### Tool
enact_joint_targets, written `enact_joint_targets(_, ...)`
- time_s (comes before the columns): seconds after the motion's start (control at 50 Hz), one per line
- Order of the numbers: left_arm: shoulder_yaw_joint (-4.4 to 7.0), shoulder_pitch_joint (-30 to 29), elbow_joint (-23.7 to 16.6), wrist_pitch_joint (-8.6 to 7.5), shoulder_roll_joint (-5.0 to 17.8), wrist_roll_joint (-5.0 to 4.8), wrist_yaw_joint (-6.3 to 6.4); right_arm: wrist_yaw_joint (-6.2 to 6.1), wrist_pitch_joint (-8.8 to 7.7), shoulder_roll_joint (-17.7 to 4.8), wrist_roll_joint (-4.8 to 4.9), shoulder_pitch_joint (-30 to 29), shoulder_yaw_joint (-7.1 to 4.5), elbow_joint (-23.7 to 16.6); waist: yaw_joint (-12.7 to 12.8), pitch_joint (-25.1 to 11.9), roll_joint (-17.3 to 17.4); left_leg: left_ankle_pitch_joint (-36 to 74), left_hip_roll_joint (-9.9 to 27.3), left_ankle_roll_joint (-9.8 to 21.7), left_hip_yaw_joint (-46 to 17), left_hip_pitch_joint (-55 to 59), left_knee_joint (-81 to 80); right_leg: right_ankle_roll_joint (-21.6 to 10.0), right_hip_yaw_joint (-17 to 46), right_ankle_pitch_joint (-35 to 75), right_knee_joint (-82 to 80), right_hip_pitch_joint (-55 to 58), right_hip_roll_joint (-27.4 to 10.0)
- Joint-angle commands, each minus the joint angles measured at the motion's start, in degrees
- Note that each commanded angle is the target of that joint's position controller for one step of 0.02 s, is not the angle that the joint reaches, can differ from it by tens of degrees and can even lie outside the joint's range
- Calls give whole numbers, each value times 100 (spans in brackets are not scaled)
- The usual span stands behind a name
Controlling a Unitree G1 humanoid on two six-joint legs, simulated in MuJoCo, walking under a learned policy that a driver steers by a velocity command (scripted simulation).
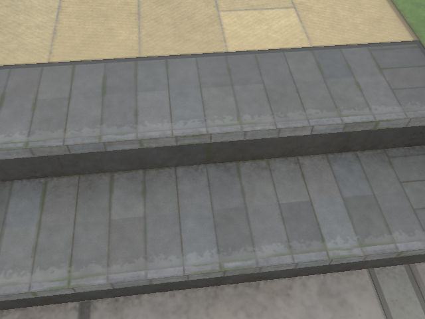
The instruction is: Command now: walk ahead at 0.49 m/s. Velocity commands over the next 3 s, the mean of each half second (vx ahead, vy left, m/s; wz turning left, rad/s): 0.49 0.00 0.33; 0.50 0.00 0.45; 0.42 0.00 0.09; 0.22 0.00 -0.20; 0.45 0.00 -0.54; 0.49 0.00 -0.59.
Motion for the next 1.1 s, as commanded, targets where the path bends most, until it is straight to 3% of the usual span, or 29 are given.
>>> enact_joint_targets(0.02, 85, -167, -394, -97, 405, 51, -63, -27, -20, -635, 126, 831, -172, 92, -311, -524, 224, -1054, 1772, 758, -2616, 2108, -2242, -198, 272, 765, 1136, -2324, -457)
enact_joint_targets(0.08, 56, -147, -439, 52, 269, 247, -103, -77, -134, -410, 151, 1108, -58, 345, -39, -460, 337, 733, 1340, 671, -1846, 1516, -2328, -31, 150, 969, 608, -1705, -568)
enact_joint_targets(0.22, -8, -1654, -1090, 141, 343, 171, -96, -112, -107, -659, 173, 1793, -78, 492, -289, 28, 394, 819, 1050, 776, -1633, 1543, -2524, 503, -129, 1765, -1285, -2359, -491)
enact_joint_targets(0.28, -46, -2184, -1334, 93, 319, 122, -63, -119, -74, -745, 122, 1876, -106, 400, -409, -144, 443, 1876, 874, 629, -1487, 1682, -2091, 555, -233, 2060, -2047, -2010, -219)
enact_joint_targets(0.32, -96, -1925, -1315, 96, 216, 59, 41, -133, -43, -652, 59, 1978, -121, 390, -394, -439, 713, 2308, 916, 656, -1504, 1677, -1672, 506, -307, 1844, -1930, -1549, -89)
enact_joint_targets(0.36, -65, -1839, -1388, 35, 373, 47, 101, -137, -31, -687, 68, 1851, -154, 318, -302, -388, 643, 2551, 954, 609, -1737, 1627, -1327, 435, -203, 1537, -2279, -1221, -24)
enact_joint_targets(0.4, 34, -969, -1181, -80, 554, 75, 166, -137, -42, -856, 136, 1570, -225, 210, 124, -669, 394, 3113, 762, 456, -1823, 1678, -304, 317, -240, 1517, -3296, -236, 160)
enact_joint_targets(0.42, 143, -337, -1060, -173, 836, 176, 211, -137, -78, -736, 233, 1475, -203, 115, 388, -1043, 53, 2503, 413, 273, -1656, 1190, 739, 170, 150, 1693, -3690, 807, -315)
enact_joint_targets(0.44, 244, 254, -1085, -213, 1331, 322, 261, -166, -111, -202, 269, 1423, -56, -163, 466, -1479, -808, 137, -46, 106, -1234, 227, 2229, -49, 1633, 2074, -3972, 1752, -1907)
enact_joint_targets(0.46, 382, 103, -1026, -94, 1704, 292, 237, -193, 10, -113, 365, 1935, -91, -265, 34, -1496, -1614, -2263, -540, 11, -697, -1208, 3436, -747, 3268, 2591, -4268, 2074, -2680)
enact_joint_targets(0.48, 310, -233, -1189, -39, 1120, 227, 178, -209, 155, -350, 153, 1926, -125, -98, -122, -1296, -650, -2042, -20, 50, -915, -1506, 4650, -952, 3214, 1516, -4138, 1627, -2604)
enact_joint_targets(0.5, 192, -555, -1292, -29, 588, 154, 112, -147, 188, -360, 24, 1593, -153, -119, -99, -869, -140, -1618, 134, 44, -937, -1746, 5135, -870, 2456, 600, -4262, 1066, -2214)
enact_joint_targets(0.56, 69, -496, -1089, -101, 208, 124, 100, -2, 314, -41, -81, 1101, -128, -425, -312, -260, -399, -769, 352, -79, -850, -2185, 6054, -485, 1045, 952, -4495, -2, -1593)
enact_joint_targets(0.68, 111, 163, -814, -242, 445, 177, 78, -74, 511, 60, -93, 167, -87, -1173, -310, -183, -240, -411, 262, -304, -1032, -3490, 7012, -623, 272, 1699, -4418, -123, -1769)
enact_joint_targets(0.72, 139, 700, -650, -275, 474, 189, 87, -238, 612, 215, -76, -303, -52, -1456, -91, -177, -593, -1176, 179, -255, -920, -4652, 8663, -869, 525, 1230, -4655, 551, -2107)
enact_joint_targets(0.74, 146, 837, -579, -292, 492, 171, 84, -311, 638, 234, -81, -547, -35, -1656, -104, -33, -470, -1505, 294, -200, -1145, -5267, 8862, -806, 536, 659, -4778, 874, -2212)
enact_joint_targets(0.8, 87, 1216, -324, -346, 390, 210, 83, -362, 570, 397, -117, -1515, 96, -2189, 65, 389, -73, -2054, 331, -48, -1184, -6124, 8513, -517, 236, 5, -5080, 1213, -2089)
enact_joint_targets(0.88, 32, 1425, -48, -288, 489, 195, 129, -315, 456, 736, 5, -2417, 356, -2942, 229, 471, -295, -2874, 525, 146, -668, -6783, 7842, -357, -277, 763, -5574, 1733, -1972)
enact_joint_targets(0.9, -4, 1433, 62, -197, 415, 125, 198, -254, 437, 809, -8, -2668, 438, -3213, 187, 504, -326, -2873, 671, 208, -617, -6468, 7366, -335, -414, 1228, -5799, 1562, -1850)
enact_joint_targets(0.92, -29, 1146, -59, -97, 431, 9, 215, -123, 472, 740, -14, -2327, 511, -3246, 9, 249, -329, -2482, 798, 220, 147, -5022, 6029, -553, -929, 2550, -6261, 986, -1575)
enact_joint_targets(0.94, -67, 1068, -60, -28, 308, -151, 255, -43, 489, 962, 76, -2201, 623, -3231, -31, -78, -273, -1894, 808, 411, 405, -3033, 4777, -563, -1130, 3942, -6553, 309, -1423)
enact_joint_targets(0.96, -91, 1064, -270, 13, 423, -193, 175, -12, 488, 692, 197, -1676, 508, -2925, -130, -675, -41, -1630, 210, 388, 1051, -1224, 4178, -748, -1258, 6914, -5857, 31, -1236)
enact_joint_targets(0.98, 36, 1111, -388, -80, 1166, -127, 86, -12, 493, 471, 184, -487, 377, -2583, -566, -1613, -899, -1745, -257, 412, 988, 35, 4250, -726, -1076, 10230, -4602, 479, -1610)
enact_joint_targets(1.0, 282, 738, -527, -146, 1844, -224, -32, -36, 468, 141, 165, 1024, 198, -2229, -1371, -2563, -1462, -1228, -464, 568, 555, 989, 3331, -467, -1060, 11632, -2899, 1054, -1589)
enact_joint_targets(1.02, 407, 493, -778, -292, 1956, -414, -211, -104, 447, -264, 182, 1734, 52, -1912, -1765, -3136, -1490, -1138, 18, 762, -1087, 2327, 2420, -46, -701, 9753, -1065, -44, -1167)
enact_joint_targets(1.04, 267, 655, -1192, -333, 1074, -416, -425, -135, 403, -1297, 86, 1961, -247, -1568, -1401, -3664, 1226, 338, 1908, 1218, -4280, 3610, 512, 396, -366, 1748, 1796, -1903, 146)
enact_joint_targets(1.06, 331, 565, -1197, -318, 823, -205, -426, -171, 483, -1479, 67, 1670, -402, -1530, -1176, -3979, 1012, 395, 1966, 864, -5266, 3065, -319, 281, 998, 1064, 3757, -2039, 468)
enact_joint_targets(1.08, 285, 336, -1461, -191, 279, -151, -283, -99, 422, -1328, 14, 991, -379, -1400, -721, -3197, 499, -742, 2020, 735, -4898, 2247, -507, 245, 1249, 1445, 4623, -2558, 268)
enact_joint_targets(1.1, 235, 73, -1668, -62, 29, -52, -141, -53, 364, -877, 33, 614, -272, -1106, -346, -2121, -59, -1839, 1827, 568, -4357, 1367, -489, 175, 715, 1839, 4520, -2893, -130)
